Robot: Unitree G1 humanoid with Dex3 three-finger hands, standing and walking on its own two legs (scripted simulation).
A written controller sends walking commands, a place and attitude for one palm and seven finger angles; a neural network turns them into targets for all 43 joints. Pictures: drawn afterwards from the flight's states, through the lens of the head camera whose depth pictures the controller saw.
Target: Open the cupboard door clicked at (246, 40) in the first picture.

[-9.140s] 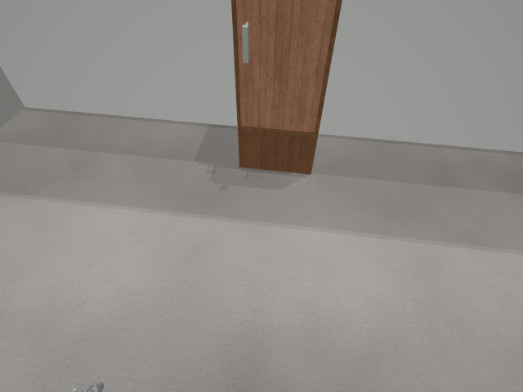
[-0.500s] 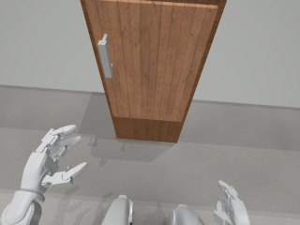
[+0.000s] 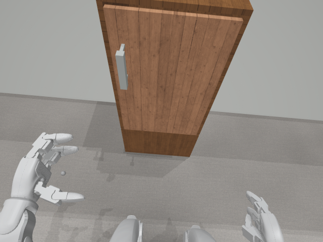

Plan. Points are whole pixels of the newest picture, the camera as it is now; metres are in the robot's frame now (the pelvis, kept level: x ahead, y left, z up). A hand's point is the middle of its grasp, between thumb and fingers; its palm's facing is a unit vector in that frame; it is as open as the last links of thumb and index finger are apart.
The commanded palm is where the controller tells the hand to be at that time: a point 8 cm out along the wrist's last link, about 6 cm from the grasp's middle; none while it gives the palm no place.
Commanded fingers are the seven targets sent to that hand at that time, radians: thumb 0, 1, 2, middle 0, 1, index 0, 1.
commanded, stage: raise the hand with hooked fingers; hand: left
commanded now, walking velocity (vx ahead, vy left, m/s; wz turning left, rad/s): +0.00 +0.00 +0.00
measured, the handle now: (123, 67) +0.61 +0.16 +0.04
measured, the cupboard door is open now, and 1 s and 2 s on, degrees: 0 0 0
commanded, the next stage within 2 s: move the hooked fingers beside the handle in 0.90 s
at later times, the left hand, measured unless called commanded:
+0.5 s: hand (53, 148) +0.30 +0.27 +0.06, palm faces +0.01 -1.00 -0.05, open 14.0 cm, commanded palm +0.27 +0.31 +0.06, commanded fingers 0.00 -0.50 0.30 -0.30 -1.20 -0.30 -1.20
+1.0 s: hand (61, 149) +0.30 +0.25 +0.05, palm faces +0.01 -1.00 -0.05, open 14.0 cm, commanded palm +0.28 +0.30 +0.06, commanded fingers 0.00 -0.50 0.30 -0.30 -1.20 -0.30 -1.20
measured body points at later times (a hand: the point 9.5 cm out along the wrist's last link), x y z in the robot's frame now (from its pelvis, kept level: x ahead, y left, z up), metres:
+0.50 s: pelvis +0.01 -0.01 +0.01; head +0.09 +0.01 +0.45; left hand +0.30 +0.32 +0.06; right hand +0.16 -0.26 -0.07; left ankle +0.05 +0.09 -0.66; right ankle +0.02 -0.13 -0.66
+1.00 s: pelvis +0.02 -0.02 +0.01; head +0.09 -0.01 +0.45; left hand +0.30 +0.30 +0.06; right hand +0.17 -0.27 -0.07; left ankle +0.05 +0.09 -0.66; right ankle +0.02 -0.13 -0.66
